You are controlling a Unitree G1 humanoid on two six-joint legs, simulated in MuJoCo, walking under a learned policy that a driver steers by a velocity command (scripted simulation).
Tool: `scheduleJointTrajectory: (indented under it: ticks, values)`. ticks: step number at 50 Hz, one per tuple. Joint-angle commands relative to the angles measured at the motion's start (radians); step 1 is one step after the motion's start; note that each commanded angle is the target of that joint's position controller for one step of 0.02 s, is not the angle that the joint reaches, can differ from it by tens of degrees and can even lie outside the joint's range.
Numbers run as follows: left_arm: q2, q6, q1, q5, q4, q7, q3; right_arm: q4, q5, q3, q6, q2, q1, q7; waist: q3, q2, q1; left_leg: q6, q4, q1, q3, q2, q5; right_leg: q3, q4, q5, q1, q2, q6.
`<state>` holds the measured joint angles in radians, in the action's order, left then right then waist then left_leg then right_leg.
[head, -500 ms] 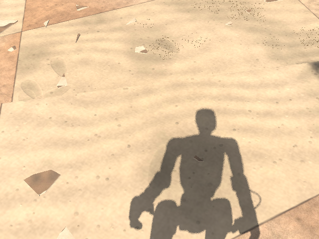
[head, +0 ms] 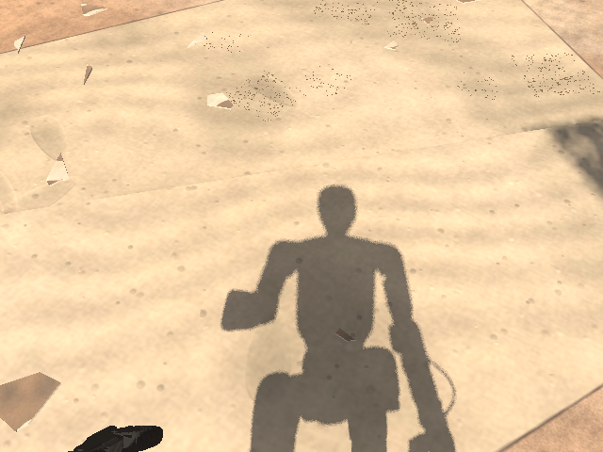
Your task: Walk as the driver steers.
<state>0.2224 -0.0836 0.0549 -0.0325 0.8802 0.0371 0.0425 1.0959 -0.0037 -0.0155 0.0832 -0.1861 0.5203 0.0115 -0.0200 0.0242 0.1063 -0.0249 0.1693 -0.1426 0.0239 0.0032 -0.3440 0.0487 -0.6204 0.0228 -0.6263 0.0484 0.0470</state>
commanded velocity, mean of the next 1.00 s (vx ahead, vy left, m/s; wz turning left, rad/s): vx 0.49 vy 0.00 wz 0.27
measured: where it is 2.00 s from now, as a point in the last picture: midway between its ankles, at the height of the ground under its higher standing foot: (228, 309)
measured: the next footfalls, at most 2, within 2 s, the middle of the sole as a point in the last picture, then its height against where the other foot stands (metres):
right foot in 0.10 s outside the picture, level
left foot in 0.68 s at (213, 435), level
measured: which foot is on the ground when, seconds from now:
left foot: down 0.00-0.12, up 0.14-0.66, down 0.68-1.00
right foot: up 0.00-0.08, down 0.10-0.68, up 0.70-1.00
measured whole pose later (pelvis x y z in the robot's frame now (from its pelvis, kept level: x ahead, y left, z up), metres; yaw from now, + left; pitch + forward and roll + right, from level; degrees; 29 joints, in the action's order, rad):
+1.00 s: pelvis +0.54 +0.07 +0.01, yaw +19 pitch +2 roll -1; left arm 0.26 -0.08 -0.05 0.08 0.82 0.02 0.03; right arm 0.86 0.06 -0.07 0.12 -0.23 0.36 -0.07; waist 0.00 0.03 0.05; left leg -0.10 0.33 0.15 -0.10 0.11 -0.21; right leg -0.07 -0.78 0.02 -0.69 0.11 -0.03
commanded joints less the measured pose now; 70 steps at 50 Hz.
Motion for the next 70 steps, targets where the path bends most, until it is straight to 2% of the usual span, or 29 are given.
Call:
scheduleJointTrajectory:
  ticks: [1, 4, 5, 6, 7, 8, 10, 13, 17, 29, 33, 34, 35, 36, 37, 39, 42, 46, 47, 51, 55, 58, 59, 60, 61, 62, 64, 67, 70]
  values:
    - [0.066, -0.019, 0.141, -0.002, -0.103, 0.012, 0.005, -0.018, -0.01, -0.039, 0.005, -0.177, 0.025, 0.005, -0.127, -0.146, -0.05, -0.128, 0.0, 0.071, -0.092, -0.256, 0.6, 0.015, 0.075, 0.01, 0.029, -0.026, 0.035]
    - [0.156, -0.02, -0.137, 0.001, -0.031, 0.003, 0.054, -0.034, -0.002, -0.049, -0.008, -0.193, -0.022, 0.005, 0.068, -0.174, -0.208, -0.085, 0.337, 0.084, -0.038, -0.222, 1.055, 0.057, 0.094, 0.041, 0.422, -0.102, 0.101]
    - [0.206, -0.015, -0.334, 0.005, 0.02, -0.008, 0.075, -0.059, 0.007, -0.044, -0.008, -0.186, -0.053, 0.002, 0.189, -0.143, -0.29, -0.057, 0.592, 0.298, -0.029, -0.186, 0.889, -0.066, 0.06, 0.035, 0.741, 0.006, 0.149]
    - [0.297, -0.009, -0.478, 0.034, 0.047, -0.014, 0.092, -0.077, 0.003, -0.009, 0.009, -0.053, 0.056, -0.01, 0.392, 0.123, -0.249, 0.013, 1.033, 0.684, -0.01, -0.005, 0.268, -0.555, 0.138, 0.239, 1.124, 0.3, 0.313]
    - [0.225, -0.006, -0.462, 0.032, 0.058, -0.01, 0.066, -0.059, -0.015, -0.012, 0.041, -0.064, 0.036, -0.019, 0.442, 0.169, -0.247, -0.01, 1.217, 0.787, -0.169, 0.038, -0.185, -0.816, 0.324, 0.323, 1.087, 0.36, 0.327]
    - [0.173, -0.012, -0.344, 0.019, 0.044, -0.006, 0.048, -0.101, -0.043, -0.037, 0.056, -0.141, -0.073, -0.021, 0.238, 0.141, -0.217, -0.03, 1.267, 0.88, -0.154, -0.026, -0.139, -0.663, 0.354, 0.328, 0.911, 0.317, 0.266]
    - [0.094, -0.025, -0.183, 0.025, 0.018, 0.006, 0.022, -0.126, -0.038, -0.05, 0.05, -0.147, -0.168, -0.001, 0.068, 0.004, -0.138, -0.04, 1.169, 0.8, -0.1, -0.117, 0.024, -0.395, 0.415, 0.164, 0.567, 0.236, 0.204]
    - [0.07, -0.035, -0.177, 0.036, 0.045, 0.011, 0.014, -0.117, -0.023, -0.057, 0.005, -0.081, -0.103, 0.013, 0.027, 0.051, -0.066, -0.039, 1.046, 0.661, -0.097, -0.162, 0.071, -0.239, 0.488, 0.126, 0.361, 0.16, 0.183]
    - [0.137, -0.035, -0.263, 0.043, 0.078, -0.023, 0.024, -0.179, -0.008, -0.072, -0.006, -0.114, -0.251, 0.016, -0.034, 0.038, -0.078, 0.002, 0.863, 0.814, -0.091, -0.183, 0.233, -0.197, 0.542, 0.106, 0.376, 0.17, 0.204]
    - [0.183, -0.005, -0.422, 0.024, 0.127, -0.053, 0.041, -0.32, -0.021, -0.046, -0.003, -0.094, -0.565, -0.055, -0.083, 0.015, -0.175, -0.046, 0.45, 0.893, -0.026, -0.106, 0.314, 0.019, 0.454, -0.052, 0.719, 0.239, 0.117]
    - [0.213, 0.025, -0.357, 0.023, 0.089, -0.062, 0.049, -0.29, -0.02, -0.099, -0.005, -0.19, -0.307, -0.068, 0.091, 0.041, -0.019, -0.125, 0.39, 0.459, 0.099, 0.04, 0.212, 0.127, 0.02, -0.623, 0.671, 0.19, 0.047]
    - [0.194, 0.023, -0.363, 0.036, 0.061, -0.067, 0.037, -0.252, -0.021, -0.138, -0.009, -0.288, -0.122, -0.053, 0.197, -0.054, 0.048, -0.189, 0.37, 0.146, -0.099, -0.059, 0.218, 0.147, -0.296, -0.431, 0.437, 0.143, -0.001]
    - [0.042, -0.011, -0.452, 0.06, 0.015, -0.046, -0.012, -0.247, -0.026, -0.155, -0.008, -0.39, -0.082, -0.049, 0.308, -0.319, -0.042, -0.375, 0.254, -0.21, -0.669, -0.31, 0.051, 0.083, -0.665, 0.399, -0.021, -0.073, -0.067]
    - [0.123, -0.058, -0.369, 0.024, 0.008, -0.033, 0.003, -0.259, -0.017, -0.128, -0.002, -0.305, -0.049, -0.047, 0.393, -0.226, 0.007, -0.376, 0.122, -0.277, -0.846, -0.347, 0.008, -0.125, -0.783, 0.525, -0.143, -0.08, -0.041]
    - [0.168, -0.082, -0.28, -0.009, -0.023, -0.025, 0.016, -0.263, -0.008, -0.115, 0.004, -0.253, -0.092, -0.044, 0.269, -0.189, 0.013, -0.321, 0.128, -0.206, -0.697, -0.314, 0.095, -0.14, -0.788, 0.447, -0.229, -0.027, -0.01]
    - [0.169, -0.088, -0.226, 0.018, -0.029, -0.038, 0.023, -0.31, -0.005, -0.094, 0.006, -0.191, -0.248, -0.043, 0.139, -0.029, -0.062, -0.27, 0.111, 0.097, -0.47, -0.239, 0.289, -0.129, -0.63, 0.308, -0.126, 0.054, -0.002]
    - [0.15, -0.044, -0.255, 0.035, -0.042, -0.044, 0.035, -0.336, -0.003, -0.086, 0.008, -0.179, -0.297, -0.035, 0.088, -0.052, -0.131, -0.267, 0.048, 0.296, -0.368, -0.186, 0.405, -0.125, -0.48, 0.268, 0.006, 0.078, -0.032]
    - [0.12, -0.028, -0.117, 0.048, -0.096, -0.051, 0.031, -0.326, -0.014, -0.099, 0.006, -0.226, -0.218, -0.006, 0.027, -0.06, -0.099, -0.247, 0.024, 0.36, -0.29, -0.139, 0.423, -0.1, -0.209, 0.054, -0.024, 0.037, -0.084]
    - [-0.027, -0.013, -0.22, 0.152, -0.062, -0.02, -0.041, -0.27, 0.118, -0.064, 0.049, -0.136, -0.122, -0.06, 0.054, -0.151, -0.098, -0.258, 0.051, 0.355, -0.251, -0.093, 0.271, -0.09, -0.216, -0.039, 0.023, 0.034, -0.089]
    - [0.087, 0.018, -0.036, 0.11, -0.122, -0.001, -0.033, -0.272, 0.071, -0.079, 0.064, -0.184, -0.117, -0.118, -0.027, -0.083, -0.049, -0.263, 0.061, 0.4, -0.319, -0.129, 0.247, -0.061, -0.052, -0.087, 0.04, 0.033, -0.083]
    - [0.099, 0.002, 0.075, 0.096, -0.164, -0.018, -0.047, -0.23, 0.077, -0.084, 0.041, -0.21, -0.04, -0.111, -0.038, -0.102, -0.012, -0.268, 0.111, 0.176, -0.42, -0.198, 0.376, -0.059, 0.105, 0.005, 0.007, 0.005, -0.059]
    - [0.142, -0.016, -0.005, 0.064, -0.145, -0.033, -0.034, -0.222, 0.084, -0.09, 0.027, -0.229, -0.099, -0.105, -0.009, -0.096, -0.09, -0.193, 0.183, 0.186, -0.409, -0.172, 0.571, -0.022, 0.175, -0.04, 0.252, -0.032, 0.0]
    - [0.184, -0.031, -0.129, 0.047, -0.112, -0.038, -0.015, -0.225, 0.09, -0.085, 0.029, -0.215, -0.11, -0.106, 0.071, -0.083, -0.141, -0.135, 0.292, 0.265, -0.366, -0.105, 0.642, -0.015, 0.119, -0.09, 0.486, -0.023, 0.05]
    - [0.222, -0.048, -0.329, 0.049, -0.073, -0.044, -0.007, -0.272, 0.084, -0.06, 0.039, -0.133, -0.129, -0.104, 0.288, 0.048, -0.211, -0.052, 0.56, 0.395, -0.285, 0.049, 0.527, -0.131, 0.074, -0.289, 0.834, 0.107, 0.187]
    - [0.244, -0.045, -0.543, 0.068, -0.025, -0.038, -0.009, -0.288, 0.095, -0.024, 0.062, 0.001, 0.061, -0.097, 0.57, 0.326, -0.179, 0.038, 0.91, 0.727, -0.194, 0.22, -0.235, -0.586, 0.155, -0.494, 1.313, 0.417, 0.48]
    - [0.211, -0.046, -0.602, 0.102, 0.013, -0.037, -0.001, -0.299, 0.057, -0.057, 0.061, -0.121, -0.097, -0.097, 0.339, 0.136, -0.263, 0.023, 1.154, 0.932, -0.19, 0.147, -0.324, -0.67, 0.262, -0.389, 1.17, 0.439, 0.392]
    - [0.153, -0.043, -0.341, 0.074, -0.035, -0.044, -0.005, -0.294, 0.047, -0.07, 0.036, -0.143, -0.16, -0.048, 0.085, 0.019, -0.142, -0.006, 1.144, 0.807, -0.144, -0.02, -0.173, -0.352, 0.328, -0.411, 0.69, 0.362, 0.265]
    - [0.067, -0.036, -0.24, 0.06, -0.068, -0.047, -0.023, -0.312, 0.085, -0.043, 0.016, -0.066, -0.201, -0.045, 0.113, 0.048, -0.061, 0.042, 0.925, 0.629, -0.098, -0.09, -0.195, -0.153, 0.392, -0.674, 0.538, 0.235, 0.223]
    - [0.175, -0.058, -0.171, 0.049, -0.082, -0.013, 0.024, -0.281, 0.048, -0.036, 0.001, -0.069, -0.177, -0.084, 0.107, 0.036, -0.023, 0.117, 0.591, 0.424, 0.019, -0.055, 0.05, 0.016, 0.371, -0.656, 0.358, 0.084, 0.186]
